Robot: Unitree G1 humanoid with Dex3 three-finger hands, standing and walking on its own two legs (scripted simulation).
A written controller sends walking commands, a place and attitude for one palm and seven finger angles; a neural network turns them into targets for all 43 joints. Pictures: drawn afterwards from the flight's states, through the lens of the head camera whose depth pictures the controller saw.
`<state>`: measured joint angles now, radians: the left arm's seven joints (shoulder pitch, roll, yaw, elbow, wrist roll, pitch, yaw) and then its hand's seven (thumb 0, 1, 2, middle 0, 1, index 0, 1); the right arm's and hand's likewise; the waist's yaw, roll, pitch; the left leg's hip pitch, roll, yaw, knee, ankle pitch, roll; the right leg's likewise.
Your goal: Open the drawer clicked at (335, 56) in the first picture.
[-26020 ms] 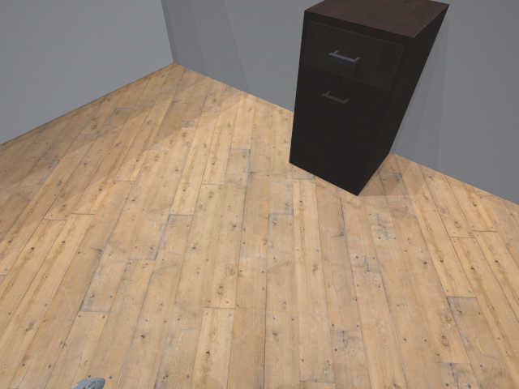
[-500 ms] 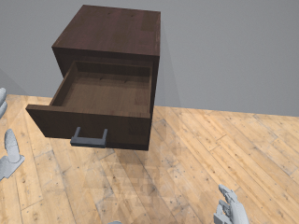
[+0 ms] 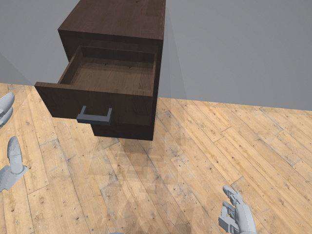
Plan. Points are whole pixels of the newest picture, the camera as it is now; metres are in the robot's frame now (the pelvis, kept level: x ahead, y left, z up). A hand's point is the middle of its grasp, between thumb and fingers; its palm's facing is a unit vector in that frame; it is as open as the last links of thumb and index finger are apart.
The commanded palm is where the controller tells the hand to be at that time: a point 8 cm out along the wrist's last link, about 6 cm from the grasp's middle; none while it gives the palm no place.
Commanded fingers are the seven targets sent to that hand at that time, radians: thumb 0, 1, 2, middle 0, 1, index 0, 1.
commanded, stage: stop stepping back and stand still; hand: left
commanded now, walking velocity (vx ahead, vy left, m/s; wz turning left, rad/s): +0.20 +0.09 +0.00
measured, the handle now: (95, 114) +0.49 +0.24 -0.06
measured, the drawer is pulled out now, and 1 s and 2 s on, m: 0.30 0.30 0.30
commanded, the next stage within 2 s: let the arm hang, fingers relaxed in 1.02 s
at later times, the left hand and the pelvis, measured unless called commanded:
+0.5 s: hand (8, 181) +0.17 +0.25 +0.17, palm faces +0.40 -0.82 -0.42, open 7.5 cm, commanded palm +0.11 +0.29 +0.19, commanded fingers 0.00 0.90 0.90 -0.20 -0.30 -0.20 -0.30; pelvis -0.02 +0.01 +0.01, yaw +1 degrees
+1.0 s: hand (15, 161) +0.20 +0.26 +0.17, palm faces +0.33 -0.84 -0.44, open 7.5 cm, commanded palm +0.14 +0.30 +0.19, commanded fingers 0.00 0.90 0.90 -0.20 -0.30 -0.20 -0.30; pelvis +0.01 +0.02 +0.01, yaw +1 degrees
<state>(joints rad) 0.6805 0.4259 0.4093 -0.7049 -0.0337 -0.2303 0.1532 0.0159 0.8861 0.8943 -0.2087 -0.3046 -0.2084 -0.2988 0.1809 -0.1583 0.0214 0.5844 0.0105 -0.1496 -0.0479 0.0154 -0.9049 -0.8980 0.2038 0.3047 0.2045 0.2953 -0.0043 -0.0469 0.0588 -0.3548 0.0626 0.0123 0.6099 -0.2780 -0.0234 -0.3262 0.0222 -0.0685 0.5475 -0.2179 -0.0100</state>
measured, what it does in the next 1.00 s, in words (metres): steps on the spot: left foot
